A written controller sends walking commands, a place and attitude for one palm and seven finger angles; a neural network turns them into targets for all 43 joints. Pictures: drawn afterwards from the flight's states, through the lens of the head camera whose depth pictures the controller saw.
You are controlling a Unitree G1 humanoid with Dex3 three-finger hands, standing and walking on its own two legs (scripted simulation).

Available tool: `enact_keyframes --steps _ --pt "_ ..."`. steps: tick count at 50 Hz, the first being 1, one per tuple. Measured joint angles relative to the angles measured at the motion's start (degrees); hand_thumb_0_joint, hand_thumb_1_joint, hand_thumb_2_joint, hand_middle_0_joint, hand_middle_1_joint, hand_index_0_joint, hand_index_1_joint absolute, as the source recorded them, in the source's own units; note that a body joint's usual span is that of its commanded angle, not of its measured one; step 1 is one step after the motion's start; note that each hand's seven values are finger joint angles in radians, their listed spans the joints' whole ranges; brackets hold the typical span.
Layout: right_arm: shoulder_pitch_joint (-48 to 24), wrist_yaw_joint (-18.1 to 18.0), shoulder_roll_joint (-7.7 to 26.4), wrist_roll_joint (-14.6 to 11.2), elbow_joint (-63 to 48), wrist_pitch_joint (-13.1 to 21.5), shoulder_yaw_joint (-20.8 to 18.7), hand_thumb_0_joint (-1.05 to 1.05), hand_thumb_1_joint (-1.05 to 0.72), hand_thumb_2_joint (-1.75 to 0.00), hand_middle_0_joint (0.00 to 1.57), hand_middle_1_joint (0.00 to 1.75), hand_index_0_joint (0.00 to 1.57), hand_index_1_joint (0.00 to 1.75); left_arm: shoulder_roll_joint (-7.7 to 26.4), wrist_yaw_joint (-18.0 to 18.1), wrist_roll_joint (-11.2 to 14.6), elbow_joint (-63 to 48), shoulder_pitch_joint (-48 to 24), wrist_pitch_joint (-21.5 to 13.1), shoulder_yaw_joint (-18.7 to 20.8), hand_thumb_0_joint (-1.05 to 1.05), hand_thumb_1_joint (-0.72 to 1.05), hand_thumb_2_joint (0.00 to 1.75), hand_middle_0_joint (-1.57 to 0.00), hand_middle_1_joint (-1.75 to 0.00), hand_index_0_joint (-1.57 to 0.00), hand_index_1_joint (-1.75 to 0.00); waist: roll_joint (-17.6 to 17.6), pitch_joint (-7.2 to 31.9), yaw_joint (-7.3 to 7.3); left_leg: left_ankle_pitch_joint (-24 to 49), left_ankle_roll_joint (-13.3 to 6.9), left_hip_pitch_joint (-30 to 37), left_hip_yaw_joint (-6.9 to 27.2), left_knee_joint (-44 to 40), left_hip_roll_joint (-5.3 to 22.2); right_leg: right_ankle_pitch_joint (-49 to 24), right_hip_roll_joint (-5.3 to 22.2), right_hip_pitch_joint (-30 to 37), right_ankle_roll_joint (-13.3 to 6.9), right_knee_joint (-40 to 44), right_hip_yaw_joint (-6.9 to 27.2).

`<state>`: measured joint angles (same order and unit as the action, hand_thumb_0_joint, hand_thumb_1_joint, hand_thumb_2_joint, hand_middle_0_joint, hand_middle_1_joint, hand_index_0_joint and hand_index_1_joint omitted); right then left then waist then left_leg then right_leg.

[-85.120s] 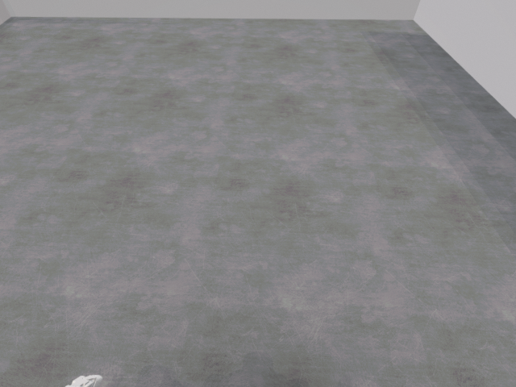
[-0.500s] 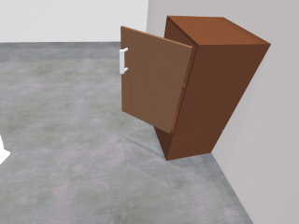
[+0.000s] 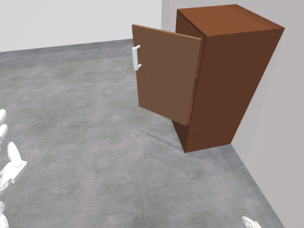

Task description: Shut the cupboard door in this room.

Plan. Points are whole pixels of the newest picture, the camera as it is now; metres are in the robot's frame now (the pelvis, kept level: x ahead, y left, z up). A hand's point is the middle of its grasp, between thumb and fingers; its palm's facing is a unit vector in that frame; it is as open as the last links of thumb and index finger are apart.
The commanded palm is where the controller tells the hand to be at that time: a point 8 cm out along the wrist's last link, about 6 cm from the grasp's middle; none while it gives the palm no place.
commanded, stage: stop stepping back and stand still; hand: left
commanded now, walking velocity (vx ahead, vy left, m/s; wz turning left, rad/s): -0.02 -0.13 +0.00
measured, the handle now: (137, 57) +1.02 +0.17 -0.04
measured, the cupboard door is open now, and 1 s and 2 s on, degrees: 46 46 46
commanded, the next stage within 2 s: let the arm hang, fingers relaxed in 0.78 s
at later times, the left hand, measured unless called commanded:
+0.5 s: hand (28, 153) +0.23 +0.29 +0.15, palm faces +0.43 -0.78 -0.45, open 7.4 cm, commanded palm +0.17 +0.32 +0.17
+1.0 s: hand (44, 196) +0.20 +0.30 -0.01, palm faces +0.16 -0.88 -0.44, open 7.4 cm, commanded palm none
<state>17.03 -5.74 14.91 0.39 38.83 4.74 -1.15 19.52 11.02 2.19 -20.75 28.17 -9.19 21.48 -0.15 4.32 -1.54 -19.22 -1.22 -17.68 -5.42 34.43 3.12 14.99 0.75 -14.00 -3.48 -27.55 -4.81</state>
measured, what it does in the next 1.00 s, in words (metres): steps on the spot: left foot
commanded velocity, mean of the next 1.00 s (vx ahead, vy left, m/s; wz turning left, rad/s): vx -0.01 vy -0.01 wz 0.00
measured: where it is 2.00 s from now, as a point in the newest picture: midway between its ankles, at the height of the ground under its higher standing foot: outside the picture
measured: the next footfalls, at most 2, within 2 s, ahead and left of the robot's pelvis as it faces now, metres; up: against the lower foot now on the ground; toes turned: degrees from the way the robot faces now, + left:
left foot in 0.04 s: +0.05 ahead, +0.15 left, +0.00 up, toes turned +3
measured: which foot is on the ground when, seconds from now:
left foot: up 0.00-0.02, down 0.04-1.00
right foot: down 0.00-1.00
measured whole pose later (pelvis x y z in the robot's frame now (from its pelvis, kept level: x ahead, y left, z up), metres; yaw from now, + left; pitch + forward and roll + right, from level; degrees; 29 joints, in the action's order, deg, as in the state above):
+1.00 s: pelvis -0.01 +0.05 -0.01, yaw +0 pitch +1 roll -1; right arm 9.4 1.0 16.3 0.6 43.5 2.2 0.4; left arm 19.8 1.8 -0.9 10.8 17.7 -2.0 8.2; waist -3.7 1.9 -0.8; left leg -15.2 -2.2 -18.3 -3.1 32.5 0.1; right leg 14.8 1.6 -16.5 0.7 -30.6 -3.2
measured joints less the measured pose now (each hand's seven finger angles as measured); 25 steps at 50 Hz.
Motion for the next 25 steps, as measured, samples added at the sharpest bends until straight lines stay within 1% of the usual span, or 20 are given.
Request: enact_keyframes --steps 1,2,3,5,6,9,11,13,14,15,16,20,25 --pt "-0.1 -0.1 0.4 0.0 -0.5 0.2 -0.1 0.01 -0.9 -0.9 0.21 0.3 0.2 0.3 -0.4 0.0 0.1 -1.6 0.3 0.1 -0.6 0.01 0.89 0.9 -0.21 -0.3 -0.21 -0.3 -0.5 -0.4 0.1 0.5 -0.6 2.8 0.6 -3.8 0.5 1.1 -0.5 -0.6 0.3 -1.9 -0.5" --pt "-0.7 -0.2 0.5 0.0 -1.0 0.4 -0.4 0.01 -0.9 -0.9 0.21 0.3 0.2 0.3 -0.3 0.0 0.1 -3.3 0.3 0.0 -0.8 0.01 0.89 0.9 -0.21 -0.3 -0.21 -0.3 -0.7 -1.0 0.46 3.4 0.1 3.9 1.5 -5.7 1.0 2.5 -0.8 -1.6 0.6 -4.6 -1.0" --pt "-1.7 -0.2 -0.2 -0.1 -1.0 0.3 -0.6 0.01 -0.9 -0.9 0.2 0.3 0.2 0.3 0.3 -0.1 0.1 -4.4 0.0 -0.2 -0.6 0.01 0.89 0.9 -0.21 -0.3 -0.21 -0.3 0.5 -2.2 0.64 4.0 1.6 3.8 1.4 -4.5 0.6 3.6 -0.2 -2.4 1.0 -7.2 -0.6" --pt "-3.2 0.3 -2.0 0.0 -1.2 0.3 -0.2 0.01 -0.9 -0.9 0.2 0.3 0.2 0.3 2.1 -0.6 0.0 -5.7 0.3 -0.5 0.6 0.01 0.89 0.9 -0.21 -0.3 -0.21 -0.3 2.7 -3.2 0.97 2.4 3.3 4.2 0.8 -3.0 0.0 5.7 0.1 -3.1 2.4 -9.7 1.1" --pt "-3.6 0.6 -2.8 0.0 -1.6 0.6 0.2 0.01 -0.9 -0.9 0.2 0.3 0.2 0.3 3.0 -0.8 0.0 -6.2 0.6 -0.5 1.3 0.01 0.89 0.9 -0.21 -0.3 -0.21 -0.3 3.1 -3.5 1.35 1.7 3.7 4.4 0.8 -2.7 0.0 5.1 0.0 -2.9 2.6 -9.6 1.2" --pt "-4.0 1.9 -4.1 -0.4 -2.8 1.1 1.3 0.01 -0.9 -0.9 0.2 0.3 0.2 0.3 4.2 -1.2 0.0 -7.3 1.4 -0.9 2.6 0.01 0.89 0.9 -0.21 -0.3 -0.21 -0.3 1.0 -3.9 2.3 0.5 4.3 4.2 2.3 -1.7 2.0 3.8 -2.2 -0.4 0.2 -5.7 -0.2" --pt "-4.4 2.9 -4.8 -0.8 -3.4 0.8 1.7 0.01 -0.9 -0.9 0.2 0.3 0.2 0.3 4.8 -1.2 0.3 -8.1 2.6 -1.7 3.4 0.01 0.89 0.9 -0.21 -0.3 -0.21 -0.3 0.3 -3.9 2.57 0.6 3.6 2.9 2.8 -0.1 2.6 3.0 -2.9 -0.1 -0.3 -4.1 -0.5" --pt "-4.8 3.4 -5.0 -1.0 -3.5 0.0 1.9 0.01 -0.9 -0.9 0.2 0.3 0.2 0.3 4.9 -1.2 0.4 -8.5 3.7 -2.4 3.4 0.01 0.89 0.9 -0.21 -0.3 -0.21 -0.3 0.2 -4.1 2.51 0.3 2.9 1.6 3.6 2.0 1.8 2.8 -2.8 0.0 -0.3 -3.5 -0.3" --pt "-4.9 3.5 -4.9 -1.0 -3.5 -0.4 2.0 0.01 -0.9 -0.9 0.21 0.3 0.2 0.3 4.8 -1.2 0.4 -8.5 4.2 -2.7 3.2 0.01 0.89 0.9 -0.21 -0.3 -0.22 -0.3 0.0 -4.2 2.42 0.0 2.6 1.3 3.9 1.7 1.3 2.7 -2.8 0.2 -0.1 -3.3 -0.1" --pt "-5.0 3.4 -4.6 -0.9 -3.6 -0.7 2.1 0.01 -0.9 -0.89 0.21 0.3 0.2 0.3 4.7 -1.2 0.4 -8.4 4.7 -2.8 3.0 0.01 0.89 0.9 -0.21 -0.3 -0.22 -0.3 -0.3 -4.2 2.36 1.3 2.3 1.4 4.0 0.4 0.8 2.8 -2.9 0.3 0.1 -3.2 0.0" --pt "-5.0 3.3 -4.3 -0.9 -3.5 -1.0 2.1 0.01 -0.9 -0.89 0.21 0.3 0.2 0.3 4.6 -1.2 0.5 -8.2 5.2 -2.9 2.8 0.01 0.89 0.9 -0.21 -0.31 -0.22 -0.3 -0.6 -4.3 2.29 2.5 2.2 1.9 4.0 -0.8 0.7 3.0 -3.0 0.5 0.3 -3.3 0.1" --pt "-4.8 2.4 -4.2 -0.8 -2.5 -2.2 2.1 0.01 -0.9 -0.89 0.21 0.3 0.2 0.3 4.2 -1.6 0.5 -5.9 5.2 -1.9 2.0 0.01 0.89 0.9 -0.21 -0.31 -0.22 -0.3 0.2 -4.2 1.58 1.4 2.5 4.0 3.1 -3.2 -0.1 3.0 -2.2 1.6 1.3 -2.3 0.9" --pt "-4.9 1.9 -3.9 -1.0 -3.0 -2.0 2.0 0.01 -0.9 -0.9 0.21 0.3 0.2 0.3 3.3 -1.5 0.4 -5.2 3.4 -0.9 1.7 0.01 0.89 0.9 -0.21 -0.31 -0.22 -0.3 0.5 -4.9 1.27 2.2 2.0 4.3 2.8 -4.5 -0.4 1.5 -2.0 2.4 1.9 0.0 1.2"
